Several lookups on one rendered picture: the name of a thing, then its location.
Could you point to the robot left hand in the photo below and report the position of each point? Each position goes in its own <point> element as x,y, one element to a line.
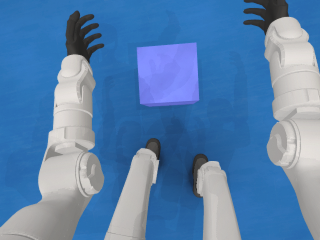
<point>75,42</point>

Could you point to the robot right hand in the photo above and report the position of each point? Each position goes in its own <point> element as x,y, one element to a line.
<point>274,9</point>

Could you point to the right robot upper arm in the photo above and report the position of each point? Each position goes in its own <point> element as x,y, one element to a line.
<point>294,144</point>

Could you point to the left robot foot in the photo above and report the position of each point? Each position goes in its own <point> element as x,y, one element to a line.
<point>154,145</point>

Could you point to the carton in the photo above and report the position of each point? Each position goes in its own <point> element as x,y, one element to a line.
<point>168,74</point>

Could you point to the robot right shin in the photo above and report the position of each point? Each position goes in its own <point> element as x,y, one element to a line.
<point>212,164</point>

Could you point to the robot left forearm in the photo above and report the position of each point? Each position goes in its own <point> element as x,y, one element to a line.
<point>73,109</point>

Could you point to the left robot upper arm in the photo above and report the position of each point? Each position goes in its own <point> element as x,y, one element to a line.
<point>67,183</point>

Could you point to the robot right forearm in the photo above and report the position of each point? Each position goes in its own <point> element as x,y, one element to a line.
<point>294,71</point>

